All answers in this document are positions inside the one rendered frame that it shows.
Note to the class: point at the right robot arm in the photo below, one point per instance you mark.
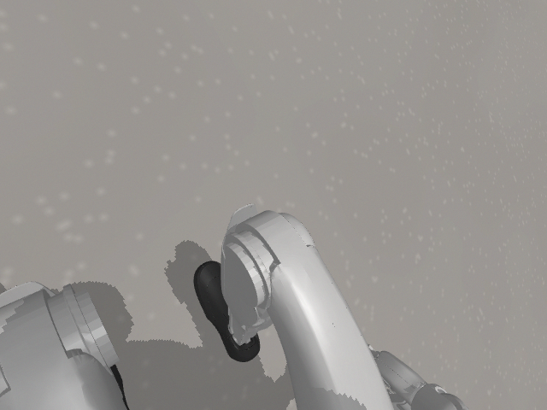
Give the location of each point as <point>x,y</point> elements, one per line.
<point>434,397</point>

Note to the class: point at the left robot foot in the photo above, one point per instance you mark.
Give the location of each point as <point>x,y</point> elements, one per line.
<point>120,383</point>

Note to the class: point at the right robot foot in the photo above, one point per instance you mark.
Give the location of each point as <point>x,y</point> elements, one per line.
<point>207,284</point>

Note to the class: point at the right robot hand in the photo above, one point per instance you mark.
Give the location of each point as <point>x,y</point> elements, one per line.
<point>400,378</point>

